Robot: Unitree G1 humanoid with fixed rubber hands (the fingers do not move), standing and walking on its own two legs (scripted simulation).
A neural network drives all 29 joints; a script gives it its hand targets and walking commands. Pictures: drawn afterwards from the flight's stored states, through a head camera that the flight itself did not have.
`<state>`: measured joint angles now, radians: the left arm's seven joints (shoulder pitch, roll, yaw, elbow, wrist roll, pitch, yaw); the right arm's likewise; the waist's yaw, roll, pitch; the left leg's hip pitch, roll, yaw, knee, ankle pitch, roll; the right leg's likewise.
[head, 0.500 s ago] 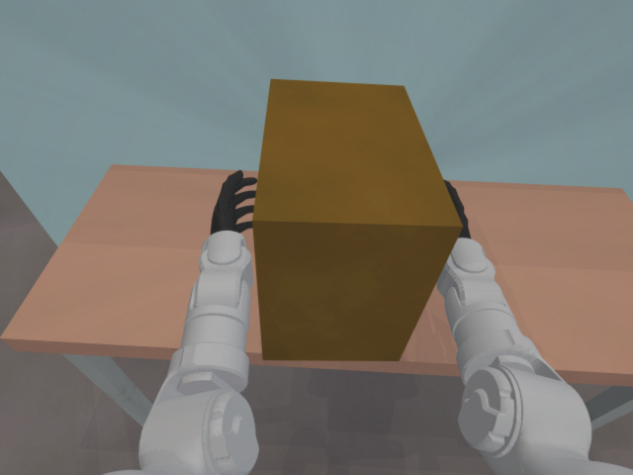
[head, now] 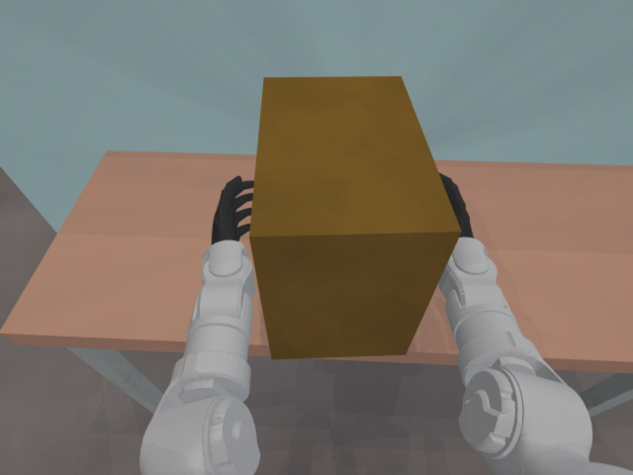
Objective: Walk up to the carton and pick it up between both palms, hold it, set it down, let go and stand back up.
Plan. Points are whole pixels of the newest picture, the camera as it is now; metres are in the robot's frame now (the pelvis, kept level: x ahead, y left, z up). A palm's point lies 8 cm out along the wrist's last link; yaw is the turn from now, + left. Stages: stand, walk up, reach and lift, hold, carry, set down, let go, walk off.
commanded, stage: set down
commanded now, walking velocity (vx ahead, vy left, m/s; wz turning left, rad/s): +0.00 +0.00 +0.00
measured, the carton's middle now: (335, 218) +0.48 +0.04 +0.04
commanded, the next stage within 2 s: none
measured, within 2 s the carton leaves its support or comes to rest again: neither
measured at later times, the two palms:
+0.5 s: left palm (227, 243) +0.38 +0.18 +0.07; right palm (451, 236) +0.43 -0.11 +0.07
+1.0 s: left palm (227, 246) +0.38 +0.18 +0.07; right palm (451, 241) +0.43 -0.11 +0.07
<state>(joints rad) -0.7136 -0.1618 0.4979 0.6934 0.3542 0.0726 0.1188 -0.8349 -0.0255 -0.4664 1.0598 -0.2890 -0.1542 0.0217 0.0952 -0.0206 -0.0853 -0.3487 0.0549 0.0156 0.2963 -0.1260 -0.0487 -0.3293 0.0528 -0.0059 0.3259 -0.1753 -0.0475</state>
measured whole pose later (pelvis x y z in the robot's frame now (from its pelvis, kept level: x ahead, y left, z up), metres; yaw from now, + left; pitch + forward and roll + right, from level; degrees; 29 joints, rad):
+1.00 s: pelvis +0.00 +0.01 +0.00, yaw +0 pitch +9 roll +1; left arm -0.68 -0.21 0.55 0.65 0.43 0.01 0.09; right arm -0.80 0.03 -0.61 0.99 -0.40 -0.21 0.09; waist 0.09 -0.04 -0.05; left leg -0.32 0.04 0.03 0.29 -0.13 -0.04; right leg -0.31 0.04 0.00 0.34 -0.19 -0.04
